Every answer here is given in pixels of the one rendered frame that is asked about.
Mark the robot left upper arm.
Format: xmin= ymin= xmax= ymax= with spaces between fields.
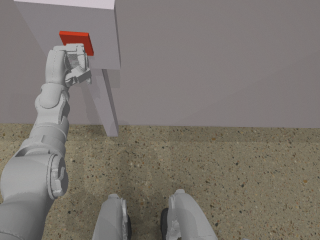
xmin=0 ymin=153 xmax=69 ymax=240

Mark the robot left hand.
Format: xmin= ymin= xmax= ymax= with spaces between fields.
xmin=45 ymin=43 xmax=92 ymax=90

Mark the left robot forearm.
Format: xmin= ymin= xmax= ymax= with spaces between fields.
xmin=0 ymin=83 xmax=70 ymax=200

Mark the right robot thigh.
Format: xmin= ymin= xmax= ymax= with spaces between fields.
xmin=168 ymin=193 xmax=218 ymax=240

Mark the button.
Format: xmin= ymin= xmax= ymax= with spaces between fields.
xmin=59 ymin=31 xmax=94 ymax=56

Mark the robot thigh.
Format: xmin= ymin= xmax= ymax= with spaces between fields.
xmin=92 ymin=197 xmax=128 ymax=240
xmin=168 ymin=193 xmax=218 ymax=240

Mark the left robot thigh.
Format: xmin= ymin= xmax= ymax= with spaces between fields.
xmin=92 ymin=197 xmax=128 ymax=240

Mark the panel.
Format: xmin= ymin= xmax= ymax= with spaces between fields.
xmin=14 ymin=0 xmax=121 ymax=137

